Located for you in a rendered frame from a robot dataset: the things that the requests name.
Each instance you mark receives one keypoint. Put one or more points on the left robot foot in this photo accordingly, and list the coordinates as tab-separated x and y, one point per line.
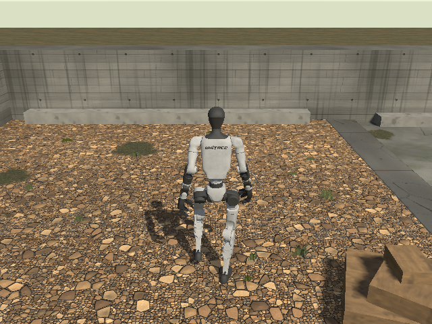
197	255

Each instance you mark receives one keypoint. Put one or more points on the robot head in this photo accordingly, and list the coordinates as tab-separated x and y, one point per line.
216	117

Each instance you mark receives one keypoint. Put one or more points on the robot left upper arm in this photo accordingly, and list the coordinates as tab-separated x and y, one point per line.
192	154

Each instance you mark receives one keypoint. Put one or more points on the robot right forearm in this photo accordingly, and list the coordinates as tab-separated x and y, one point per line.
246	179

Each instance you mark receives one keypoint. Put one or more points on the robot right upper arm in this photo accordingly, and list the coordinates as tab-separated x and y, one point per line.
240	154

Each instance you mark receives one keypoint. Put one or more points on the robot right hand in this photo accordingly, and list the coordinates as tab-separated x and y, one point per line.
244	193

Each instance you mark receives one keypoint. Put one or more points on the robot left hand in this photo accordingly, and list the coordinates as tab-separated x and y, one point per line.
181	206

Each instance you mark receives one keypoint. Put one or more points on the robot left forearm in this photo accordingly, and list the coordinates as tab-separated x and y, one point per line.
187	179

